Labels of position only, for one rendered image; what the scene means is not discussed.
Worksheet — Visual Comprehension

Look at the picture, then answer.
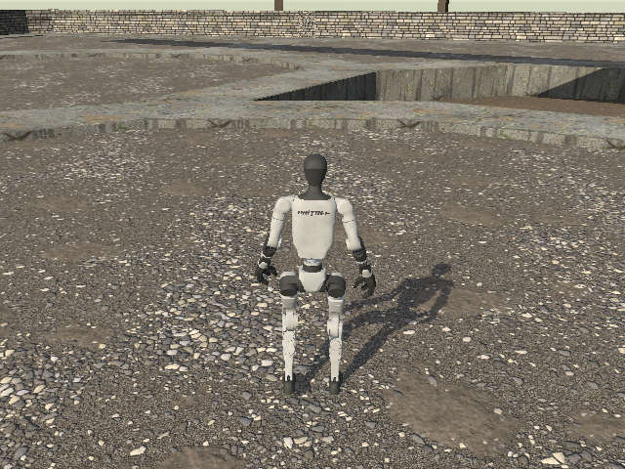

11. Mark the robot right upper arm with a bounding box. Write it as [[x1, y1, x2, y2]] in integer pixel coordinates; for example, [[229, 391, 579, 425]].
[[335, 197, 361, 251]]

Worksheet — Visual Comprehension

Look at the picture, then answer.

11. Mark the right robot hand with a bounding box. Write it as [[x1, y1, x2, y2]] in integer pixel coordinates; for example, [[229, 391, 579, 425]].
[[354, 274, 376, 299]]

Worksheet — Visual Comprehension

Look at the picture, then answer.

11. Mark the left robot forearm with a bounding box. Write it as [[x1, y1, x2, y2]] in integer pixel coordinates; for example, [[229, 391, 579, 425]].
[[258, 233, 276, 269]]

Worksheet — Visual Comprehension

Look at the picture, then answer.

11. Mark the robot right thigh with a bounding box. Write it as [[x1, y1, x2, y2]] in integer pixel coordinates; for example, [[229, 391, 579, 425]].
[[326, 273, 346, 337]]

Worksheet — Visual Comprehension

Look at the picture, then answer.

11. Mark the robot torso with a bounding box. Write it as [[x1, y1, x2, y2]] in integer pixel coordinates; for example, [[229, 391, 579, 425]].
[[291, 192, 337, 293]]

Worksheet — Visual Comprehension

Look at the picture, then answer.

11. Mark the left robot hand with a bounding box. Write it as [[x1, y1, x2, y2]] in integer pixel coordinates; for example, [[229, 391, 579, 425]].
[[255, 264, 277, 285]]

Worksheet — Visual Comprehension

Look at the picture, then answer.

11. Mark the robot left upper arm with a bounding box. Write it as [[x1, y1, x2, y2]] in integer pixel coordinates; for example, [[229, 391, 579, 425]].
[[267, 195, 294, 248]]

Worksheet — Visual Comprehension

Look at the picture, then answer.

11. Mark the right robot forearm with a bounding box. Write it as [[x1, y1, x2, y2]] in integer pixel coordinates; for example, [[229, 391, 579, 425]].
[[353, 236, 373, 277]]

